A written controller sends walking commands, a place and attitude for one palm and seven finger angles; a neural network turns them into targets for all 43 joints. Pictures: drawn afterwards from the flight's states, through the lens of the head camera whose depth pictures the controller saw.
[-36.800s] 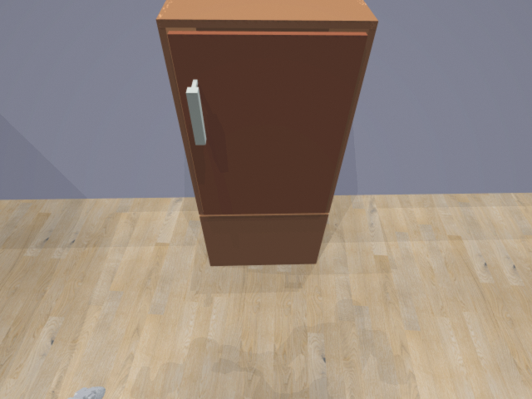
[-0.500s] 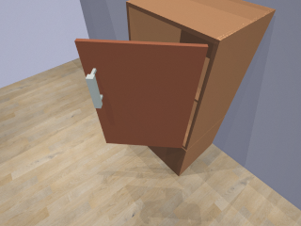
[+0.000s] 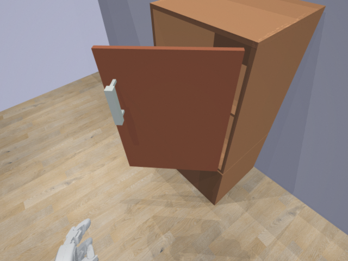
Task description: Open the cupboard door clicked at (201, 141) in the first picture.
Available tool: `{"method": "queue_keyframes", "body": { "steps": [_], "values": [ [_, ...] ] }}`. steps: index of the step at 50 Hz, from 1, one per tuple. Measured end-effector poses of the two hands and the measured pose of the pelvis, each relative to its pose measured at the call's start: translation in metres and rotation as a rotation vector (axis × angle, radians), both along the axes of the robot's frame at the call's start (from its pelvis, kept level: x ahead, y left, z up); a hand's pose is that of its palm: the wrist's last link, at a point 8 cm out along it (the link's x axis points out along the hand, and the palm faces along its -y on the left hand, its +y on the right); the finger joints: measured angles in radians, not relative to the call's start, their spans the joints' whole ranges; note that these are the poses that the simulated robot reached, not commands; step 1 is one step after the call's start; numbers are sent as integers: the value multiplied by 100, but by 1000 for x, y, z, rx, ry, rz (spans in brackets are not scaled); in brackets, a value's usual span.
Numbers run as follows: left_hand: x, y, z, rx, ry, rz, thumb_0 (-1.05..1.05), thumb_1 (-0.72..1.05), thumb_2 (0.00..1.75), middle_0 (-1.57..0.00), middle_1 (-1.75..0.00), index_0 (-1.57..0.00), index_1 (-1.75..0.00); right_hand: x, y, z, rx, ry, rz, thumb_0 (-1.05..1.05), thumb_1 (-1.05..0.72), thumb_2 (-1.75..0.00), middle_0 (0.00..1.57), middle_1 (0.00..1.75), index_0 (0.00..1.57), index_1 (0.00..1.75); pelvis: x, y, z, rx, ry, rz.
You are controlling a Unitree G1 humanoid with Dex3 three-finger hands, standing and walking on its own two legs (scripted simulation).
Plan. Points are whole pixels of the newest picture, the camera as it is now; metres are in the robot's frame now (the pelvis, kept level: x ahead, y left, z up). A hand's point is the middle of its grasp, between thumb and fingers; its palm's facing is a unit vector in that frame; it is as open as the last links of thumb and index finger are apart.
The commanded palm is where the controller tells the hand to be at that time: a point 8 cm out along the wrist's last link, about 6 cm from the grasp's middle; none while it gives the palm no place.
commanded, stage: raise the hand with hooked fingers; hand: left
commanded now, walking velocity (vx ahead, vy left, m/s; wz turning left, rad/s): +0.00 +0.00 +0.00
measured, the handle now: (116, 102) +0.57 +0.21 +0.04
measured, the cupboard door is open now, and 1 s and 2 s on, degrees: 44 44 44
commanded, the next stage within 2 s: move the hooked fingers beside the handle in 1.94 s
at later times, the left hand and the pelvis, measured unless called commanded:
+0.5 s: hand (91, 236) +0.19 +0.20 -0.01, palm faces -0.05 -1.00 -0.06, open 10.0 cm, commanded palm +0.17 +0.26 -0.01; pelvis -0.01 +0.01 -0.07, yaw +1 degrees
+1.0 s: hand (69, 205) +0.24 +0.25 +0.02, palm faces -0.02 -1.00 -0.07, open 13.0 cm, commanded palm +0.22 +0.30 +0.03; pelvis +0.00 +0.02 -0.04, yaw +0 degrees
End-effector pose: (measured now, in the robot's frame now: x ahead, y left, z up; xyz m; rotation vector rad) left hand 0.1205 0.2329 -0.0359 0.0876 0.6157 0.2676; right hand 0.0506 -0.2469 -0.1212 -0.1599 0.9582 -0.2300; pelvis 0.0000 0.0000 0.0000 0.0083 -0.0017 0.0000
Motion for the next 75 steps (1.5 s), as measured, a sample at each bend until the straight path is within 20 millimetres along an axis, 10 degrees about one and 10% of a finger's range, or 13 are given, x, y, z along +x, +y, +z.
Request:
{"method": "queue_keyframes", "body": {
  "steps": [6,17,26,37,46,58,75],
  "values": [
    [71,-27,43,-98,-601,-237,3,80,83,-20,-39,-20,-39,89,-22,30,-91,-357,105,1,-91,-90,20,30,20,30,-11,1,-32,12,117,-17],
    [19,4,-4,-82,-505,-221,2,52,73,-23,-55,-23,-55,176,16,38,-95,-525,255,1,-91,-90,20,30,20,30,-9,0,-73,-22,190,2],
    [52,19,25,-54,-582,-344,2,31,64,-24,-68,-24,-68,134,61,-16,38,-322,264,1,-90,-90,21,30,20,30,-14,7,-73,-59,213,22],
    [78,46,45,-44,-554,-313,1,5,53,-26,-85,-26,-84,74,30,-10,-29,-202,121,1,-90,-90,21,30,20,30,-7,18,-54,-44,197,-2],
    [92,62,52,-47,-571,-317,1,-16,44,-27,-98,-27,-98,86,10,16,-113,-261,121,1,-90,-90,20,30,20,30,-4,22,-46,-45,174,-3],
    [111,88,76,-35,-585,-297,0,-42,33,-29,-115,-29,-115,116,37,29,-58,-337,194,1,-90,-90,21,30,20,30,-1,22,-36,-47,138,6],
    [151,116,107,-48,-605,-292,-1,-49,30,-30,-120,-30,-120,95,22,27,-76,-247,161,1,-90,-90,21,30,20,30,2,18,-25,-37,119,-1]
  ]
}}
